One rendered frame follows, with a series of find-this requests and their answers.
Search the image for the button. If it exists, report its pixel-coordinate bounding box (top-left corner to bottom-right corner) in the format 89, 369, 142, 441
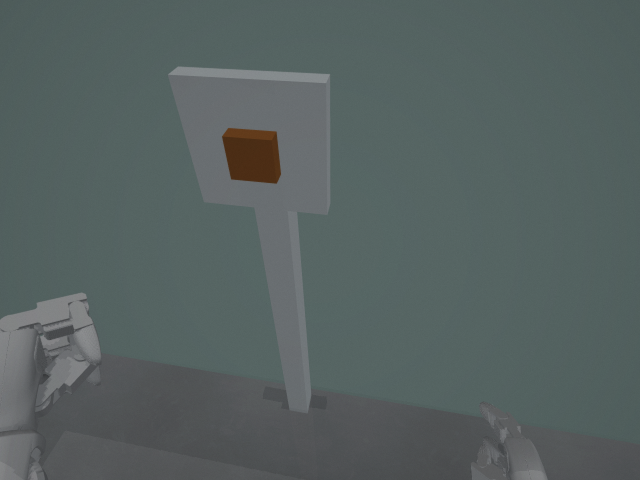
222, 128, 281, 184

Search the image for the robot left forearm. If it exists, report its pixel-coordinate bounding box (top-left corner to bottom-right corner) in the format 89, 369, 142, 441
0, 429, 48, 480

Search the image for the panel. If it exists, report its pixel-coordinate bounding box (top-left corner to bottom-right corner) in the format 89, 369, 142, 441
168, 67, 330, 413

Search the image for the robot left hand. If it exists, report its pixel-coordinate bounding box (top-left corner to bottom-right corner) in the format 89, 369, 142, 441
0, 293, 102, 432

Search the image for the robot right hand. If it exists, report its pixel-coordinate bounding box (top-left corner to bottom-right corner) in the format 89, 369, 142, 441
471, 402, 548, 480

